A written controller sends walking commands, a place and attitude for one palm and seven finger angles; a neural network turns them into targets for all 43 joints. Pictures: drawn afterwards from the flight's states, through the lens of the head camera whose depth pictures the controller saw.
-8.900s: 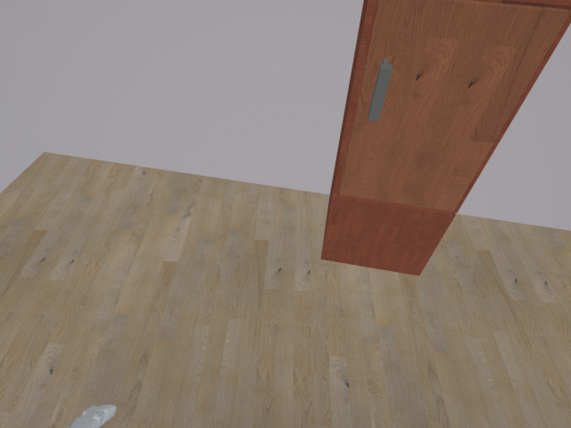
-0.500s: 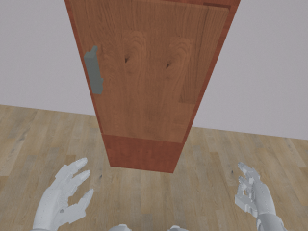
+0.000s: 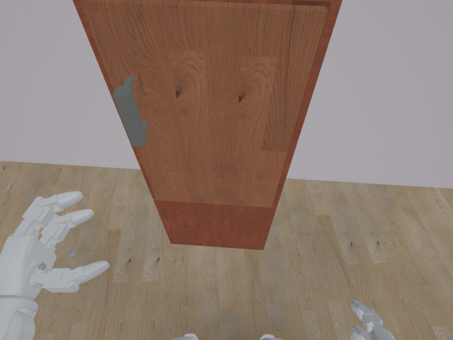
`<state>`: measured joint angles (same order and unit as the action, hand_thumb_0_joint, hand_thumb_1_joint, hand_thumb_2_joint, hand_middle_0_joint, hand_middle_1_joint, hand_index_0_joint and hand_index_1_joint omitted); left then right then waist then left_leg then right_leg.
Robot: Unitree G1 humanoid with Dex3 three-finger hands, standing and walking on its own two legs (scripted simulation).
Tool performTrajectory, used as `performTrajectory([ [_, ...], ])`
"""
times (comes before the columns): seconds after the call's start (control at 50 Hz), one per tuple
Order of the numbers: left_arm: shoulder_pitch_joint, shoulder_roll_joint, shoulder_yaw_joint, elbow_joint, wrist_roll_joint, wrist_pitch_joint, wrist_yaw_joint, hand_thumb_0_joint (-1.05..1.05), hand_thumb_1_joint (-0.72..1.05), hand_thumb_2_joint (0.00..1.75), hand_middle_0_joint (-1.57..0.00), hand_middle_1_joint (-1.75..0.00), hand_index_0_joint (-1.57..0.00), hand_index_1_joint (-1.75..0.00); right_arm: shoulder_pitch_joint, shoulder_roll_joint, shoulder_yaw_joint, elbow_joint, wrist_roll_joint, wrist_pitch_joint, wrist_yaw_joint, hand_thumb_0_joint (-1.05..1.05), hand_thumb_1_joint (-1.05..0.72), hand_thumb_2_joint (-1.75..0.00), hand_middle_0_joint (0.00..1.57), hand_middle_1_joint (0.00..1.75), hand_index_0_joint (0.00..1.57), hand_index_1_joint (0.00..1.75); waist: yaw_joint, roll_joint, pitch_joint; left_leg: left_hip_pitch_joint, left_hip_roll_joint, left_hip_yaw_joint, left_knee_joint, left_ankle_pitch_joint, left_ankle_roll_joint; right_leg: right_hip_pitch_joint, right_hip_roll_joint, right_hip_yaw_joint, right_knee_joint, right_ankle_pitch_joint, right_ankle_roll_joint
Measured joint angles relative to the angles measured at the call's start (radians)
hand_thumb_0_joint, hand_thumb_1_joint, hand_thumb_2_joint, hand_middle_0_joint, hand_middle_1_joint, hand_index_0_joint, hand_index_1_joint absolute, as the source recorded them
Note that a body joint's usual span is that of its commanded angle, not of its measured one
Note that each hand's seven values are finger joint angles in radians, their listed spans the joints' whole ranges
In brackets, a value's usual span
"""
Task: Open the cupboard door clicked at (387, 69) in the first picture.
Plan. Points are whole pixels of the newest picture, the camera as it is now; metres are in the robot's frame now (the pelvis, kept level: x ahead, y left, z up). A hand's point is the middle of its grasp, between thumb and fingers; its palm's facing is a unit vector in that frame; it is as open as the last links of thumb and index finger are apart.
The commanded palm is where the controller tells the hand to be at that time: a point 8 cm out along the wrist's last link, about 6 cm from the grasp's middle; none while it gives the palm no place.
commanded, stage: raise the hand with hooked fingers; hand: left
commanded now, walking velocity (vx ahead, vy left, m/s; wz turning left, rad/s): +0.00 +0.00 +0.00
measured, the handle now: (134, 111) +0.52 +0.21 +0.10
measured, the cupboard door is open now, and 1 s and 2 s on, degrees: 0 0 0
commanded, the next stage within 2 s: move the hooked fingers beside the handle in 1.14 s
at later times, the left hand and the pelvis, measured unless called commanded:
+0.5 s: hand (24, 225) +0.27 +0.31 +0.09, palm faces +0.00 -1.00 -0.04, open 13.9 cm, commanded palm +0.24 +0.36 +0.11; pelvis +0.00 +0.05 +0.02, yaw +1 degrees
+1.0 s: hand (16, 203) +0.29 +0.32 +0.12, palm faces +0.02 -1.00 -0.04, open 14.0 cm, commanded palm +0.26 +0.36 +0.12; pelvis +0.00 +0.04 +0.02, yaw +0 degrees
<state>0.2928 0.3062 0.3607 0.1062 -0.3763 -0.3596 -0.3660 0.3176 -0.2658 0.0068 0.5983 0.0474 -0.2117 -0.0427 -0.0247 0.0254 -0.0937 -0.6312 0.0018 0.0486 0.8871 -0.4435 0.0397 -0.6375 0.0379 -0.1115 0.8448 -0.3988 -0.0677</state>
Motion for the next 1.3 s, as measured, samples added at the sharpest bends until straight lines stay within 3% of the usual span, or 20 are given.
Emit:
performTrajectory([
  [0.06, -0.033, 0.011, -0.018, 0.051, 0.007, -0.011, -0.045, 0.0, -0.08, 0.48, -0.27, -0.93, -0.27, -0.93, -0.009, -0.034, -0.009, 0.008, 0.006, -0.008, -0.007, 0.02, -0.9, -0.9, 0.2, 0.29, 0.21, 0.3, 0.008, -0.002, 0.013, -0.005, -0.007, -0.004, 0.004, 0.003, 0.011, 0.001, -0.007, -0.004, -0.004, 0.004, 0.007],
  [0.14, -0.082, 0.026, -0.046, 0.098, 0.02, 0.03, -0.088, 0.0, -0.18, 0.44, -0.28, -0.99, -0.28, -0.99, -0.037, -0.049, -0.011, 0.006, 0.01, -0.024, -0.025, 0.02, -0.9, -0.9, 0.2, 0.29, 0.21, 0.3, 0.012, -0.008, 0.03, 0.012, -0.011, -0.004, -0.004, 0.007, 0.023, 0.025, -0.009, -0.004, -0.023, 0.016, 0.015],
  [0.28, -0.151, 0.053, -0.021, 0.068, 0.015, 0.03, -0.051, -0.01, -0.34, 0.37, -0.29, -1.1, -0.29, -1.1, -0.071, -0.014, 0.017, -0.023, 0.004, -0.047, -0.025, 0.02, -0.9, -0.9, 0.2, 0.29, 0.2, 0.3, 0.019, -0.017, 0.023, 0.086, -0.022, 0.002, -0.048, 0.016, 0.039, 0.102, -0.017, 0.005, -0.074, 0.033, 0.034],
  [0.44, -0.27, 0.098, -0.003, 0.183, 0.033, 0.186, -0.102, -0.01, -0.46, 0.32, -0.3, -1.17, -0.3, -1.17, -0.084, 0.007, 0.06, -0.05, 0.01, -0.021, -0.022, 0.01, -0.9, -0.9, 0.2, 0.29, 0.21, 0.3, 0.041, 0.006, 0.029, 0.13, -0.04, 0.003, -0.091, 0.039, 0.057, 0.151, -0.032, 0.008, -0.123, 0.057, 0.055],
  [0.56, -0.32, 0.111, 0.02, 0.189, 0.046, 0.18, -0.11, -0.01, -0.49, 0.31, -0.3, -1.19, -0.3, -1.19, -0.07, 0.012, 0.075, -0.032, 0.0, -0.017, -0.027, 0.01, -0.9, -0.9, 0.2, 0.3, 0.21, 0.3, 0.053, -0.001, 0.049, 0.164, -0.048, 0.008, -0.127, 0.055, 0.06, 0.185, -0.038, 0.014, -0.156, 0.075, 0.063],
  [0.68, -0.419, 0.16, 0.068, 0.285, 0.039, 0.199, -0.148, -0.01, -0.49, 0.3, -0.3, -1.2, -0.3, -1.2, -0.049, 0.001, 0.076, -0.004, 0.005, -0.002, -0.035, 0.02, -0.9, -0.9, 0.2, 0.3, 0.21, 0.3, 0.045, -0.005, 0.053, 0.188, -0.054, 0.005, -0.157, 0.069, 0.063, 0.21, -0.041, 0.012, -0.187, 0.087, 0.066],
  [0.78, -0.429, 0.18, 0.06, 0.331, 0.04, 0.237, -0.183, -0.01, -0.5, 0.3, -0.3, -1.2, -0.3, -1.2, -0.033, -0.02, 0.061, -0.009, 0.008, 0.003, -0.027, 0.02, -0.9, -0.9, 0.2, 0.3, 0.21, 0.3, 0.029, -0.003, 0.049, 0.186, -0.054, 0.009, -0.171, 0.077, 0.065, 0.204, -0.041, 0.017, -0.198, 0.094, 0.067],
  [0.98, -0.367, 0.134, 0.075, 0.258, 0.043, 0.177, -0.141, -0.01, -0.49, 0.3, -0.3, -1.2, -0.3, -1.2, -0.018, -0.025, 0.041, -0.012, -0.005, -0.001, -0.012, 0.02, -0.9, -0.9, 0.2, 0.29, 0.21, 0.3, 0.026, -0.012, 0.049, 0.206, -0.044, 0.012, -0.189, 0.08, 0.053, 0.218, -0.03, 0.022, -0.209, 0.096, 0.055],
  [1.12, -0.387, 0.143, 0.058, 0.302, 0.049, 0.199, -0.158, -0.01, -0.5, 0.3, -0.3, -1.2, -0.3, -1.2, -0.037, -0.023, 0.045, -0.009, 0.005, 0.003, -0.024, 0.02, -0.9, -0.9, 0.2, 0.3, 0.21, 0.3, 0.03, 0.009, 0.053, 0.2, -0.038, 0.0, -0.188, 0.085, 0.043, 0.216, -0.024, 0.009, -0.208, 0.097, 0.041],
  [1.3, -0.39, 0.131, 0.076, 0.328, 0.029, 0.171, -0.161, -0.01, -0.5, 0.3, -0.3, -1.2, -0.3, -1.2, -0.059, -0.013, 0.056, -0.008, 0.008, 0.001, -0.033, 0.02, -0.9, -0.9, 0.2, 0.3, 0.21, 0.3, 0.031, 0.006, 0.049, 0.196, -0.024, -0.004, -0.185, 0.086, 0.023, 0.206, -0.01, 0.006, -0.196, 0.091, 0.019],
])
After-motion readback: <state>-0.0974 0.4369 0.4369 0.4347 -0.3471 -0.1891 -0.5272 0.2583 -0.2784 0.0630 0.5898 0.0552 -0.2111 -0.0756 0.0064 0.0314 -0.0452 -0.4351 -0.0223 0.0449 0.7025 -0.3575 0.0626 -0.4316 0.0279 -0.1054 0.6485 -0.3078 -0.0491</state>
